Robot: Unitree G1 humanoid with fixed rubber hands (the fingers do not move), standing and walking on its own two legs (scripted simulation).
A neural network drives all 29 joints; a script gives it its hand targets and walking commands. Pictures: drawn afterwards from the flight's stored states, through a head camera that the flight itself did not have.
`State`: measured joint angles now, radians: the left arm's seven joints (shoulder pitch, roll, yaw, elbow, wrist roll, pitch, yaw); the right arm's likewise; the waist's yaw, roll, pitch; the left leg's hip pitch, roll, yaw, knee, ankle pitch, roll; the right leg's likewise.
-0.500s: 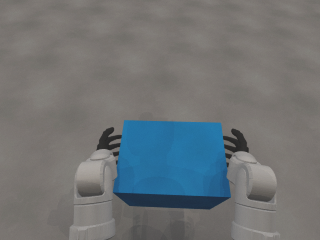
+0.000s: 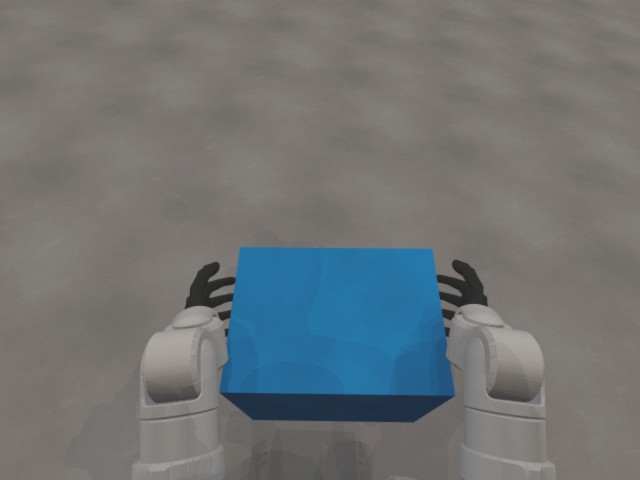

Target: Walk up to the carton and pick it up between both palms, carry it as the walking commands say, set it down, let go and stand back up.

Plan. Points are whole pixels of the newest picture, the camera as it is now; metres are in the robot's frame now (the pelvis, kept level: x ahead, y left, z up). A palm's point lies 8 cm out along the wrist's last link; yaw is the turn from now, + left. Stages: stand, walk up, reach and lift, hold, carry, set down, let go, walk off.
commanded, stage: carry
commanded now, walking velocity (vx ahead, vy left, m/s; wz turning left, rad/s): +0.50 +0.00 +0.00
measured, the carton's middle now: (334, 342) +0.30 +0.00 -0.02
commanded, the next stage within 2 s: none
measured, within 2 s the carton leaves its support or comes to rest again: neither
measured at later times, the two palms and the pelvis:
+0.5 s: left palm (228, 164) +0.60 +0.19 +0.02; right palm (403, 157) +0.63 -0.11 +0.04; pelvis +0.33 +0.02 -0.01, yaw +4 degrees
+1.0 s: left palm (229, 51) +0.96 +0.25 +0.05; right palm (364, 52) +0.97 -0.06 +0.06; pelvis +0.69 +0.08 -0.03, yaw +2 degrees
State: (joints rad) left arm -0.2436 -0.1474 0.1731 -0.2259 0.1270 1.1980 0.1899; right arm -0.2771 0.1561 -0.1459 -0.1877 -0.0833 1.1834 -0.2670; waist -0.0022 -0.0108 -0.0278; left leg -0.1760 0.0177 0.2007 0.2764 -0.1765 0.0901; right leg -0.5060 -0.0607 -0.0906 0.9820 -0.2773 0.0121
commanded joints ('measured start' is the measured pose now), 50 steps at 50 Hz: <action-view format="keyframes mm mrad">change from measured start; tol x32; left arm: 1 -598 -1012 -808 -131 -496 -34 -362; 50 -538 -996 -748 -87 -467 -9 -366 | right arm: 1 -457 971 642 -77 401 -5 477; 50 -452 958 667 -83 399 27 474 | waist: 1 -20 148 -374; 12 -10 158 -345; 16 24 -304 -588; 32 -41 301 -440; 50 29 90 -444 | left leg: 1 417 278 -193 -65 373 50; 12 339 176 -8 192 777 -37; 17 -562 -38 -165 999 -374 -105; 29 141 -1 -15 98 146 -101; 32 551 368 -601 23 268 148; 45 363 195 -90 -20 611 19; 50 54 136 18 424 562 -81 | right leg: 1 -188 -27 11 -61 96 0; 11 19 86 -126 -482 222 -57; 17 1090 -363 498 -545 967 -345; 26 566 -164 -26 -685 327 -110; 34 -244 -26 54 85 -203 -25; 46 -28 56 -105 -442 196 -45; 50 585 23 -60 -543 326 -118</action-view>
